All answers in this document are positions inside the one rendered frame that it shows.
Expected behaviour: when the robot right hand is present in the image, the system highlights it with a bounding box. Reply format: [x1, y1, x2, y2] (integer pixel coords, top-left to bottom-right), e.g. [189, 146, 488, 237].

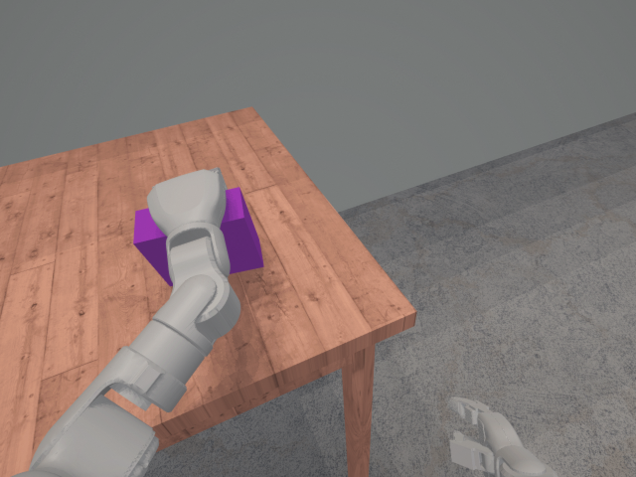
[448, 397, 524, 477]

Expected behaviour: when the left robot forearm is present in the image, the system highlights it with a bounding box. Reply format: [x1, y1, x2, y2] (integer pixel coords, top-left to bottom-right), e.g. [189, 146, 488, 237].
[29, 222, 240, 471]

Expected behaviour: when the robot left hand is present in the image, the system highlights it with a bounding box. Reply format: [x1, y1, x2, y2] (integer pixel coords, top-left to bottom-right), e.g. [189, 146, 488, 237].
[147, 167, 228, 237]

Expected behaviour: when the table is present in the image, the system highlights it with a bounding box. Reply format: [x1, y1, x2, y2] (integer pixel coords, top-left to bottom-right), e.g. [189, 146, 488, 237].
[0, 107, 417, 477]

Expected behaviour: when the robot left upper arm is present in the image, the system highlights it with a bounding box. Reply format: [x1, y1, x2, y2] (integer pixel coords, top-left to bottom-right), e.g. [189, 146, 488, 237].
[11, 395, 159, 477]

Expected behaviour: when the right robot forearm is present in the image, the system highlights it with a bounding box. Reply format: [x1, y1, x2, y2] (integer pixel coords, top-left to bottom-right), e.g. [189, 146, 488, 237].
[494, 445, 557, 477]

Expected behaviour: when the sponge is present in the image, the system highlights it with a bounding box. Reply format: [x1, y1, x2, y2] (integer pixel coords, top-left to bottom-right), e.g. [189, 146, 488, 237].
[133, 187, 264, 286]

